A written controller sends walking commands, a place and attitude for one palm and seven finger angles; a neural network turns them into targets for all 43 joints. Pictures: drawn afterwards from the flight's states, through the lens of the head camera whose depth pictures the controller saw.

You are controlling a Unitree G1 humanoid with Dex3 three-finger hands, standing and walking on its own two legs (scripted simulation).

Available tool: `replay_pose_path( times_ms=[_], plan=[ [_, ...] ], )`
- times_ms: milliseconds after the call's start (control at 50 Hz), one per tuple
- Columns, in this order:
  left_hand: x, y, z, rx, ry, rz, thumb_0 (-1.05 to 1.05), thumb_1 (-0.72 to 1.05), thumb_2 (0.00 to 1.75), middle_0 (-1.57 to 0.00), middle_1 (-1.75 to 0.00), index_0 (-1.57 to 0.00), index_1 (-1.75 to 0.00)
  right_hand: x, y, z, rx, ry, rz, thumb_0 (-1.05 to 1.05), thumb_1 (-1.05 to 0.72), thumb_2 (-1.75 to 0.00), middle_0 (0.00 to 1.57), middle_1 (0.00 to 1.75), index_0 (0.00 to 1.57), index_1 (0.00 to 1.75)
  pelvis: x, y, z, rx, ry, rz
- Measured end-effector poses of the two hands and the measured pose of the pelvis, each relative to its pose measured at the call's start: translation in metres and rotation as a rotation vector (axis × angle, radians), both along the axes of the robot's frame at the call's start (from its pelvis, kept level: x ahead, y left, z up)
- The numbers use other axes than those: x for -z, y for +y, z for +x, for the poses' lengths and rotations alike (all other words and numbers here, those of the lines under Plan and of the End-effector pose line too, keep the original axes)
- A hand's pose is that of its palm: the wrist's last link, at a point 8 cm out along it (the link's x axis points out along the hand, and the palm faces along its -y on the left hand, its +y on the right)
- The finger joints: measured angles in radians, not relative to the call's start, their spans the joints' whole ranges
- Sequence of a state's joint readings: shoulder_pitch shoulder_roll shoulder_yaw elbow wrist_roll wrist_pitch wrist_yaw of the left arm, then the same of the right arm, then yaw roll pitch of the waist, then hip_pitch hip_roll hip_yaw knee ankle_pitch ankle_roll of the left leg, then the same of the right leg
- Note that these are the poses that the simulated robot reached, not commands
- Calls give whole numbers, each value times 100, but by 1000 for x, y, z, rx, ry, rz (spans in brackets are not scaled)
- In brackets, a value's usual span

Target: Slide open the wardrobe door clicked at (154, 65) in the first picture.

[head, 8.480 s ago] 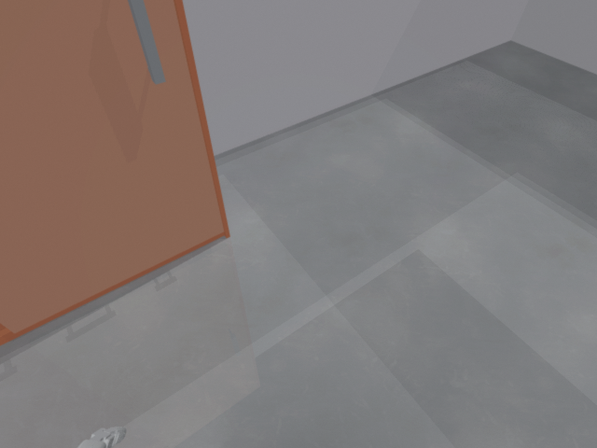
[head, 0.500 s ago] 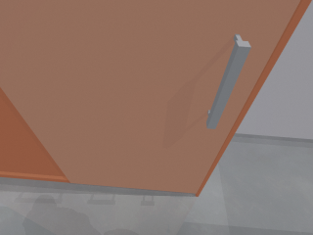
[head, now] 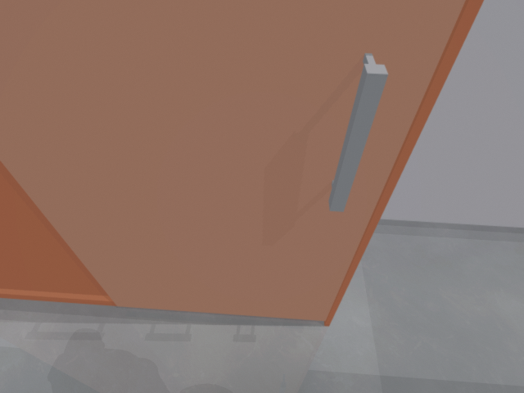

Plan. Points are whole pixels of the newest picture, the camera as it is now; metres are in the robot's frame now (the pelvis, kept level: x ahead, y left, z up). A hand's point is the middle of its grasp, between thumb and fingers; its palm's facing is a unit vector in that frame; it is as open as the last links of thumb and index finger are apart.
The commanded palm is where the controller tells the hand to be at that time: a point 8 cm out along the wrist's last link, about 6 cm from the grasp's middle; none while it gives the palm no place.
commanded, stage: come to a stop and stand still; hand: right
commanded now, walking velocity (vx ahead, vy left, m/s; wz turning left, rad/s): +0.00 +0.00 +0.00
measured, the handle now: (350, 142) +0.48 -0.11 +0.15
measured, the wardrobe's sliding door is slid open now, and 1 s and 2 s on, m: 0.00 0.00 0.00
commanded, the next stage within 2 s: look again from close up in 0.34 s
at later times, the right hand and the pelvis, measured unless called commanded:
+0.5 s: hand out of the picture -0.01 -0.17 -0.18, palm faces +0.02 +0.99 -0.16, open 7.4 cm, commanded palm none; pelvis +0.01 -0.01 +0.00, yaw +0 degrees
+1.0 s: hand out of the picture +0.00 -0.16 -0.18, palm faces +0.01 +0.99 -0.15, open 7.4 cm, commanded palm none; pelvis +0.01 -0.01 +0.00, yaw +1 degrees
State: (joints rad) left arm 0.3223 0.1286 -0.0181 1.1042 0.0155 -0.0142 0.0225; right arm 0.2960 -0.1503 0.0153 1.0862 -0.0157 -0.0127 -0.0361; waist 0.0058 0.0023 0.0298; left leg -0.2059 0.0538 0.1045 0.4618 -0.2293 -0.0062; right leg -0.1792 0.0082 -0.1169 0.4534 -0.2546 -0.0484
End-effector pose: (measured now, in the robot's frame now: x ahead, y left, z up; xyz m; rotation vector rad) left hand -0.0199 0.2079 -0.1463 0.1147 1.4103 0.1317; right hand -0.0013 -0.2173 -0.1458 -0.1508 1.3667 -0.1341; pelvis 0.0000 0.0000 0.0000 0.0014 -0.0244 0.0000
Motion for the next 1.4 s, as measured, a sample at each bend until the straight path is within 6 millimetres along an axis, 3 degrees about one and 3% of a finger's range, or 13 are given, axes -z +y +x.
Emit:
replay_pose_path(
  times_ms=[300, 820, 1300, 1340, 1400],
  plan=[
    [-4, 2, 21, 15, -27, 36, 0, 92, 90, -20, -29, -20, -30, 3, 4, -17, 20, 56, 34, 0, -91, -90, 20, 30, 20, 30, -1, -8, 5, -4, -4, 2],
    [-2, -16, 5, -18, 20, -2, 0, 91, 90, -20, -29, -20, -30, 1, 1, -3, 10, 44, 26, 0, -91, -90, 20, 30, 20, 30, -2, -10, 10, -14, -2, 0],
    [-2, -10, 7, -20, 28, 0, 0, 91, 90, -20, -29, -20, -30, 2, 12, -8, 13, 65, 33, 0, -91, -90, 20, 30, 20, 30, -2, -4, 13, -15, 9, 3],
    [-5, -1, 14, -5, -49, 29, 2, 92, 90, -20, -29, -21, -30, -13, -3, 9, 78, -3, -20, 4, -94, -89, 20, 31, 20, 30, 0, -3, 11, -13, 6, -1],
    [-12, 19, 39, -2, -270, 70, 3, 93, 90, -20, -30, -21, -30, -61, -25, 69, 87, -387, -138, 7, -96, -89, 20, 32, 20, 31, 6, 1, 11, 11, 21, -26]
  ],
)
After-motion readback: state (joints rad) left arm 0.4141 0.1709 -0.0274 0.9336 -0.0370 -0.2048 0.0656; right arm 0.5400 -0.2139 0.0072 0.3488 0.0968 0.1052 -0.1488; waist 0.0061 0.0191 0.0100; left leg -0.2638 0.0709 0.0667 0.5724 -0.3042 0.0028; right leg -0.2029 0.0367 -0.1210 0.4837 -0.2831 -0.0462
